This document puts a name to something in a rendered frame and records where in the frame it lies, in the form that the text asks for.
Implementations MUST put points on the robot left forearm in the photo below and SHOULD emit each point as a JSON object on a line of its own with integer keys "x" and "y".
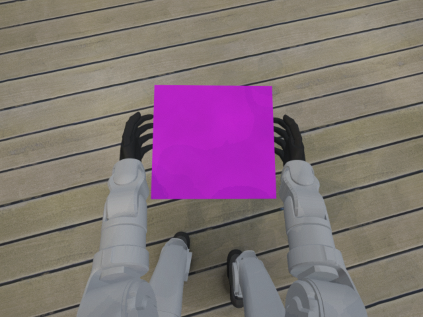
{"x": 122, "y": 253}

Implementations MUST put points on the left robot hand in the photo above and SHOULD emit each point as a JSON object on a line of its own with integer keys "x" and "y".
{"x": 131, "y": 142}

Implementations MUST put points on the carton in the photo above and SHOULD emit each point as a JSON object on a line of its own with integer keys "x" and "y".
{"x": 213, "y": 142}

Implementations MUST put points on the left robot upper arm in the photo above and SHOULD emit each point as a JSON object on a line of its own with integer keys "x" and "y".
{"x": 130, "y": 298}

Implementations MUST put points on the right robot upper arm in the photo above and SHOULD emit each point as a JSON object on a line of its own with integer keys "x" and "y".
{"x": 314, "y": 298}

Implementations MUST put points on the robot right forearm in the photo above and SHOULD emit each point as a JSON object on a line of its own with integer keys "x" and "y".
{"x": 312, "y": 253}

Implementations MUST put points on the robot right foot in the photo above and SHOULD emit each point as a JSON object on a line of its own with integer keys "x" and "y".
{"x": 235, "y": 300}

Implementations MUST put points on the right robot hand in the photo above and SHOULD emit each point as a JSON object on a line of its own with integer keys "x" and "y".
{"x": 292, "y": 145}

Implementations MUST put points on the robot left foot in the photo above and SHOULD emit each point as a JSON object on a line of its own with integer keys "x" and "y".
{"x": 183, "y": 236}

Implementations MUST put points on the robot foot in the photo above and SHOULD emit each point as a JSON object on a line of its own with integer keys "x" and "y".
{"x": 183, "y": 236}
{"x": 235, "y": 300}

